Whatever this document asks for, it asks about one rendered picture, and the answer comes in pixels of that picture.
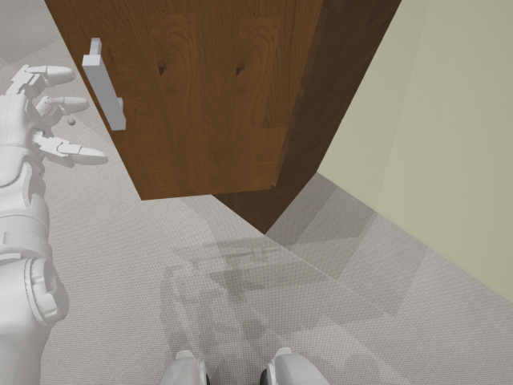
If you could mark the robot thigh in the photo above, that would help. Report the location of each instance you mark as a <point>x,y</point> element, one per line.
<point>293,369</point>
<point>185,371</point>

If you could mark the robot left hand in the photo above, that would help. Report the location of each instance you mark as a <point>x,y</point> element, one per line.
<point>20,120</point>

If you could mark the left robot upper arm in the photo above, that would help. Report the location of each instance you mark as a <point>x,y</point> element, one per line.
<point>32,300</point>

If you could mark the left robot forearm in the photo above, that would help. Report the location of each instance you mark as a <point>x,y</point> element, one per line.
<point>24,215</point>

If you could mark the left robot thigh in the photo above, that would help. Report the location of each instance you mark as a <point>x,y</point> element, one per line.
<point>185,371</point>

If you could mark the cupboard door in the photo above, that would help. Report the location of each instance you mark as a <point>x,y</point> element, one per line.
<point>208,86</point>

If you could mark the handle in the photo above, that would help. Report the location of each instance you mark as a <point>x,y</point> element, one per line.
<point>99,79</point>

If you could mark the right robot thigh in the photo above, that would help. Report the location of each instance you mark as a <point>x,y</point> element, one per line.
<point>293,369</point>

